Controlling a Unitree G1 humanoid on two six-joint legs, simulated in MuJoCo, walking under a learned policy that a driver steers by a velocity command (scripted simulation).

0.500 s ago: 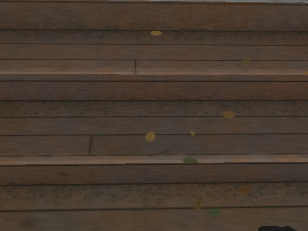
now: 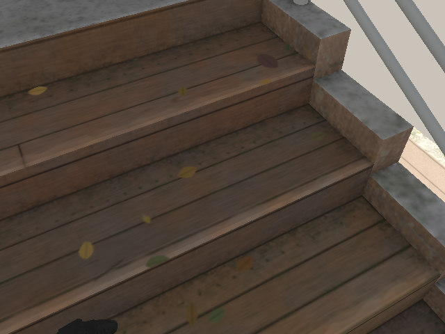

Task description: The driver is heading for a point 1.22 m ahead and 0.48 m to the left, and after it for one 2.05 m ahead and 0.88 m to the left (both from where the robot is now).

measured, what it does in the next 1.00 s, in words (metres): steps on the spot, turning left: left foot, then right foot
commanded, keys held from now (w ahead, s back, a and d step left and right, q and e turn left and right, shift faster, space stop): q+shift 0.66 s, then shift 0.34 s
